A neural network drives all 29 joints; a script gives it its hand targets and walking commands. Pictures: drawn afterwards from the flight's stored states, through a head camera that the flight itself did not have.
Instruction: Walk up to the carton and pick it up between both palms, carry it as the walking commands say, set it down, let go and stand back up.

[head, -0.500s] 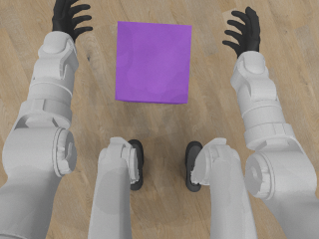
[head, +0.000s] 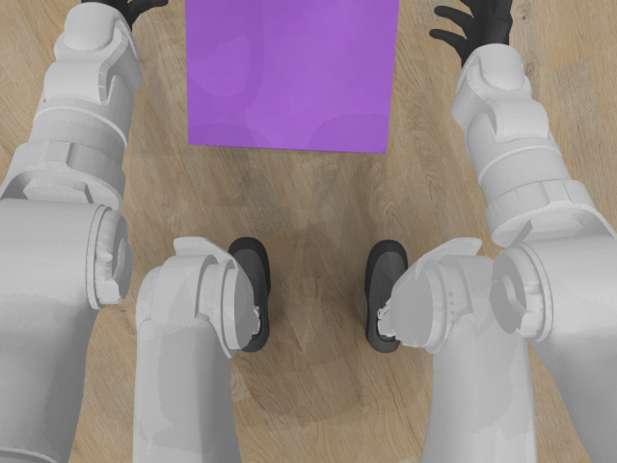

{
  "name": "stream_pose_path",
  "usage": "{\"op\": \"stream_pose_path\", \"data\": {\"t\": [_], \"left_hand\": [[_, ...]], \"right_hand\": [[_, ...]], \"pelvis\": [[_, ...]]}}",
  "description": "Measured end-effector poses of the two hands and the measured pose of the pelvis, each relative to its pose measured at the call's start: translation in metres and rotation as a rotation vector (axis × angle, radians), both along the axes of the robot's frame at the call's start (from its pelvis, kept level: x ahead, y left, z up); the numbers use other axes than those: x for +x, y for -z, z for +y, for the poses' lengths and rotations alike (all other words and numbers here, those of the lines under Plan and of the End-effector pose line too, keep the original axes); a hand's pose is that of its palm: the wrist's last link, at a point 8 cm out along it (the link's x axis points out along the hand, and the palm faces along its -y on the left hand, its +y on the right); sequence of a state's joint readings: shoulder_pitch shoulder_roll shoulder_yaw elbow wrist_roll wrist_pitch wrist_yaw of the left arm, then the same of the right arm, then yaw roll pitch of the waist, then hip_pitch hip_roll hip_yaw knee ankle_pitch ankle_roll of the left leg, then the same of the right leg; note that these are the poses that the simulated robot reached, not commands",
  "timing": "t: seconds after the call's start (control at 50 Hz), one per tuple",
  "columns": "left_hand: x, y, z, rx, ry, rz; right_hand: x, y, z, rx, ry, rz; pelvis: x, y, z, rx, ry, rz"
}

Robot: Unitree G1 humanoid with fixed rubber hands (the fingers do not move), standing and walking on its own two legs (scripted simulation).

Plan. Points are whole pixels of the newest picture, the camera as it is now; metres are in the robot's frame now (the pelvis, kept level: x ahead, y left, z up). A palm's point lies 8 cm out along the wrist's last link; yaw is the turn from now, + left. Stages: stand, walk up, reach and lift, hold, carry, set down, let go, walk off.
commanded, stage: reach and lift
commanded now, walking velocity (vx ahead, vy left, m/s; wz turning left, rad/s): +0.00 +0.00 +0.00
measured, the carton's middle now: (291, 65) +0.52 +0.06 -0.28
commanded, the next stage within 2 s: none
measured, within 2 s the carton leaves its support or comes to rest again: leaves its support in 1.62 s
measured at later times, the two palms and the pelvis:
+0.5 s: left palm (133, 21) +0.53 +0.23 -0.20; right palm (469, 46) +0.53 -0.13 -0.20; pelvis +0.00 +0.00 -0.03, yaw +0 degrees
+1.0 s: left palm (156, 20) +0.54 +0.20 -0.20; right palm (430, 42) +0.53 -0.09 -0.20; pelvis +0.00 +0.00 -0.02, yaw +0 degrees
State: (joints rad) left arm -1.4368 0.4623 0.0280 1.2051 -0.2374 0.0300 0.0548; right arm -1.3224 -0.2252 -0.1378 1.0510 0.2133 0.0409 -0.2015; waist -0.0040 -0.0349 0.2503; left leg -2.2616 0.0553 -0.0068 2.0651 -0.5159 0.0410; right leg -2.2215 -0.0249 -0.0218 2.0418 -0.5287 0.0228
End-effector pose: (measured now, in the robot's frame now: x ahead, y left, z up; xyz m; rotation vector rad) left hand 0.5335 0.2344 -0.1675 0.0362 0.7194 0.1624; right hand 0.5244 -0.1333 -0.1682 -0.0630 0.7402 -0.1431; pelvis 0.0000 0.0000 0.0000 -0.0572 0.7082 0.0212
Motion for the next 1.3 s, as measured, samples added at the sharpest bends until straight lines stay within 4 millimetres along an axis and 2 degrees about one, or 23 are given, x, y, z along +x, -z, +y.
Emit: {"op": "stream_pose_path", "data": {"t": [0.1,0.24,0.54,0.68,0.82,0.98,1.16,1.3], "left_hand": [[-0.002,0.026,-0.002,0.002,0.004,0.016],[-0.002,0.045,-0.009,0.001,0.019,0.001],[0.000,0.031,-0.009,0.013,0.019,0.007],[0.001,0.032,-0.015,0.003,0.024,0.010],[0.001,0.037,-0.028,-0.009,0.043,0.006],[0.002,0.035,-0.031,0.000,0.047,-0.002],[0.004,0.034,-0.034,0.002,0.054,0.002],[0.009,0.035,-0.033,-0.002,0.057,0.032]], "right_hand": [[0.000,0.025,-0.001,-0.005,-0.011,0.028],[0.013,0.032,-0.005,-0.010,-0.011,0.001],[0.006,0.030,0.002,0.011,-0.010,0.011],[0.007,0.030,0.009,0.022,-0.015,0.008],[0.009,0.032,0.022,0.031,-0.031,0.003],[0.009,0.031,0.044,0.048,-0.055,0.002],[0.008,0.030,0.042,0.035,-0.036,0.005],[0.012,0.030,0.044,0.052,-0.032,0.018]], "pelvis": [[-0.002,0.014,-0.001,0.001,0.000,-0.024],[-0.002,0.027,-0.002,0.002,0.005,-0.052],[-0.003,0.025,-0.002,0.006,0.006,-0.057],[-0.004,0.024,-0.003,0.007,0.006,-0.050],[-0.005,0.023,-0.003,0.007,0.007,-0.050],[-0.004,0.020,-0.003,0.006,0.000,-0.052],[-0.002,0.019,-0.003,-0.004,-0.019,-0.052],[-0.001,0.026,-0.006,-0.007,-0.038,-0.048]]}}
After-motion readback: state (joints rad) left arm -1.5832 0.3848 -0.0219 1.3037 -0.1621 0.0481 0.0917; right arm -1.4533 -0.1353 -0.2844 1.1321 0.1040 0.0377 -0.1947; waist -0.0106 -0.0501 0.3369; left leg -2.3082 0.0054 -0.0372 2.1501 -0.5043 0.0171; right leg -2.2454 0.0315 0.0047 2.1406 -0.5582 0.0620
